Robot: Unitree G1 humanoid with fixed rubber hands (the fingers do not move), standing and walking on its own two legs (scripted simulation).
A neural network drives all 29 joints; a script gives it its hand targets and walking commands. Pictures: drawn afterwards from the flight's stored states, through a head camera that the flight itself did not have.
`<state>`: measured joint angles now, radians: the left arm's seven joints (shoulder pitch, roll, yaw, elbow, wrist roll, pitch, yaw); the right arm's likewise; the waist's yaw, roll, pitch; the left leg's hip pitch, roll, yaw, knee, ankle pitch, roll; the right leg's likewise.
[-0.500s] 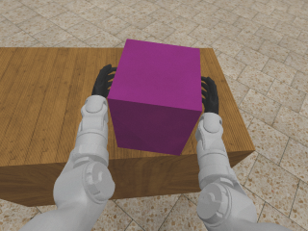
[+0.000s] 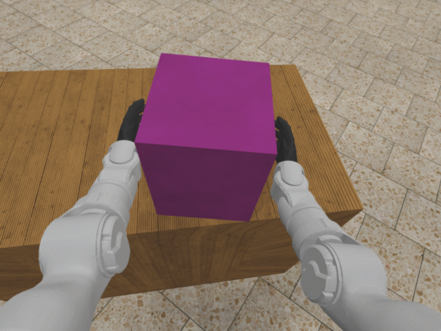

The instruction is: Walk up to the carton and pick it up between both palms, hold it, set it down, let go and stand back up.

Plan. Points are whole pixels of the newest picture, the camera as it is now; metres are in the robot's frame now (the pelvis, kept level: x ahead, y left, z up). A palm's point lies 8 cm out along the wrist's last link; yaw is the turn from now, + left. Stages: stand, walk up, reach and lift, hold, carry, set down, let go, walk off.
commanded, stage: set down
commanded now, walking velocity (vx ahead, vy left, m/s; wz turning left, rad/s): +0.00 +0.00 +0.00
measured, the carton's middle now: (209, 144) +0.45 +0.01 +0.04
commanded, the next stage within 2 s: none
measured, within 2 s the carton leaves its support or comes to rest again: neither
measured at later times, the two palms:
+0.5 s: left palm (98, 118) +0.44 +0.20 +0.13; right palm (327, 130) +0.41 -0.19 +0.13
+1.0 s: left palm (96, 78) +0.46 +0.18 +0.20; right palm (337, 104) +0.42 -0.18 +0.18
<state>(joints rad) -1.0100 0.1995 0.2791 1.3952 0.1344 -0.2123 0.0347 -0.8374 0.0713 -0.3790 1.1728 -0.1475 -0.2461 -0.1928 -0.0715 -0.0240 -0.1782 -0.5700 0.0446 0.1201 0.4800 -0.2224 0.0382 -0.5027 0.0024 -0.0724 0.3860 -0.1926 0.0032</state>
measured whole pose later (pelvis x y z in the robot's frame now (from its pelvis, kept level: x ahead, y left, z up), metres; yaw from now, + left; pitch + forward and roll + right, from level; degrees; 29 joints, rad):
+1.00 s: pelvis -0.03 -0.02 +0.00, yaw +1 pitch +13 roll -1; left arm -1.28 0.44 -0.09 1.45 -0.29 0.07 -0.03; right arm -1.11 -0.12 -0.07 1.11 0.28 0.17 -0.26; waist -0.13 -0.03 -0.18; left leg -0.48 0.04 0.05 0.42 -0.16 0.01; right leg -0.43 0.02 -0.08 0.36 -0.16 -0.02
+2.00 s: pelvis -0.04 +0.00 +0.01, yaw +0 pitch -1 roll -1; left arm -0.62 0.33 0.04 0.71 -0.18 0.20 -0.05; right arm -0.50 -0.05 -0.07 0.58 0.21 0.15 -0.26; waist -0.01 -0.03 0.00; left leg -0.22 0.02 0.07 0.42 -0.19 0.03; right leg -0.16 0.01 -0.04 0.34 -0.16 0.00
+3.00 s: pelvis +0.00 -0.02 +0.01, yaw +0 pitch -3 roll -1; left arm 0.12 0.32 0.00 0.36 -0.18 -0.05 -0.10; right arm 0.19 -0.05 0.04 0.33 0.12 -0.12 -0.17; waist 0.04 -0.02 0.06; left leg -0.11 0.02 0.06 0.39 -0.23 0.00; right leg -0.06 0.02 -0.03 0.34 -0.22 -0.02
